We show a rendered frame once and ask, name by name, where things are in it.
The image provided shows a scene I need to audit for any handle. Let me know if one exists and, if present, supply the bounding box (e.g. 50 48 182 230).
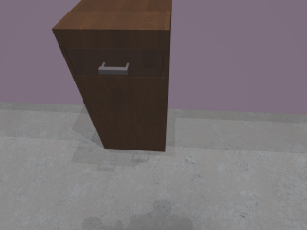
98 62 130 75

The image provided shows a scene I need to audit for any cabinet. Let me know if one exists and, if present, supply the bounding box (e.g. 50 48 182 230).
52 0 172 152

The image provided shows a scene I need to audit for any drawer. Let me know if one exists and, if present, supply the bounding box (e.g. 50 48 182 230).
65 47 164 78

